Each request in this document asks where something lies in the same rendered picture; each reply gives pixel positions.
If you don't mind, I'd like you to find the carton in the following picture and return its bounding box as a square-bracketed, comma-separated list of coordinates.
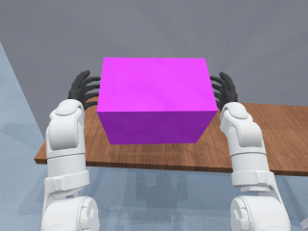
[96, 57, 218, 145]

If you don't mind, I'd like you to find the robot right upper arm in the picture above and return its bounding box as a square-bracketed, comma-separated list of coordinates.
[230, 195, 291, 231]

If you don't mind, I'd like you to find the robot right forearm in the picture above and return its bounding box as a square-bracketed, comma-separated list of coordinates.
[219, 102, 291, 231]

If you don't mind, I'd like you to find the robot left upper arm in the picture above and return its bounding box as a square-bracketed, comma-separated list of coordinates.
[41, 195, 100, 231]

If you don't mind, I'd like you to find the robot left hand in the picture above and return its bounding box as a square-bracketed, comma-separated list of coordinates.
[67, 70, 101, 111]

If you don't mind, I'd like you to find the robot right hand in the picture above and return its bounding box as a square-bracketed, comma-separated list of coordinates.
[210, 72, 238, 112]

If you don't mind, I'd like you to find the table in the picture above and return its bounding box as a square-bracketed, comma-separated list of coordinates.
[34, 96, 308, 230]

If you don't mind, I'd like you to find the robot left forearm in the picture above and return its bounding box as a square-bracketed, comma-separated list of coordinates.
[40, 99, 90, 231]

